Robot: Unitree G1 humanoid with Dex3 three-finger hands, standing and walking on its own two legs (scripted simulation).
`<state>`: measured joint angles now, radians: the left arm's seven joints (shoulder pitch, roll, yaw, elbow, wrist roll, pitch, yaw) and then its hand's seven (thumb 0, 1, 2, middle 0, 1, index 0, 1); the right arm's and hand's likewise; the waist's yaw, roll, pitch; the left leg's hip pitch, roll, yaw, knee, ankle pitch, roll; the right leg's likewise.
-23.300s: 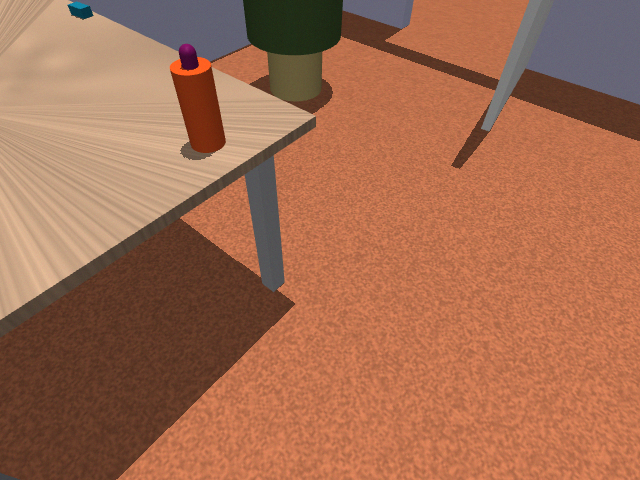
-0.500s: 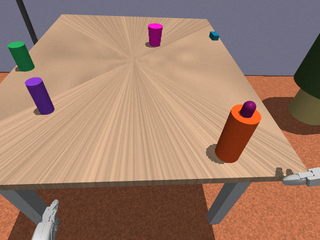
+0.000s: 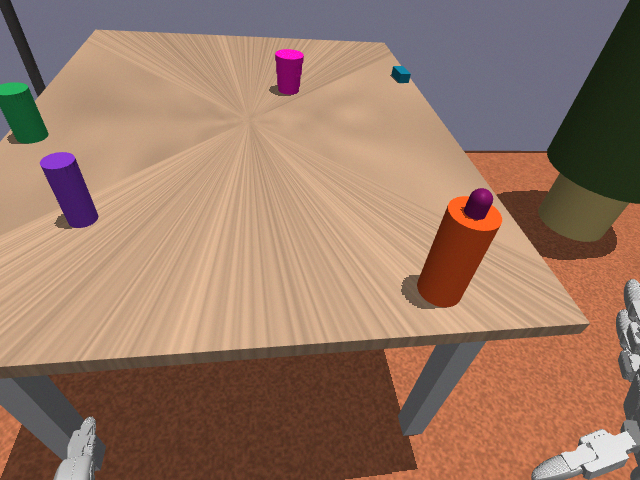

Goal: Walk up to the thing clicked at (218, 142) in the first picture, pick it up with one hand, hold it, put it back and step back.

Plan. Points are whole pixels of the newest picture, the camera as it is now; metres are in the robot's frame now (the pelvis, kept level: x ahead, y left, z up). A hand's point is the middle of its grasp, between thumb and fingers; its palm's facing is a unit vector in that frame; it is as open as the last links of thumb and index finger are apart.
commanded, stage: sink last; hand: right
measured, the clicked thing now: (459, 246) +0.44 -0.25 +0.06
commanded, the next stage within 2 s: home in 0.14 s
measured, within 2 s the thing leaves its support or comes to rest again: neither
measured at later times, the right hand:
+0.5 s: hand (558, 390) +0.20 -0.27 +0.08, palm faces +0.35 +0.87 -0.35, open 17.5 cm
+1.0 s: hand (439, 453) +0.20 -0.19 -0.10, palm faces +0.07 +0.98 -0.20, open 17.6 cm
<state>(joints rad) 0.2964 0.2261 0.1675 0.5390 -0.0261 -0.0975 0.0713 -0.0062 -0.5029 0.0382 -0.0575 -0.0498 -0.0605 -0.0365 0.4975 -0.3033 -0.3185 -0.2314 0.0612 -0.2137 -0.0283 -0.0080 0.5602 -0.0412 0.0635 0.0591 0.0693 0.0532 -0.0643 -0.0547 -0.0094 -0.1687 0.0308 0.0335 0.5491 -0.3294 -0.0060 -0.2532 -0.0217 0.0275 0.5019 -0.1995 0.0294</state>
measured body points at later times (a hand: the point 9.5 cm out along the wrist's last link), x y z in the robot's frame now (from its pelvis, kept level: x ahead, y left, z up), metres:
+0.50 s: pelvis +0.01 -0.01 +0.01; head +0.00 +0.00 +0.46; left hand +0.19 +0.20 -0.07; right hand +0.18 -0.32 +0.10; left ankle -0.02 +0.12 -0.73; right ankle +0.05 -0.15 -0.73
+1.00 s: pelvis +0.02 -0.02 +0.01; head +0.04 -0.02 +0.45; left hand +0.17 +0.21 -0.09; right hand +0.19 -0.24 -0.08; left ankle -0.02 +0.12 -0.73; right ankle +0.05 -0.15 -0.73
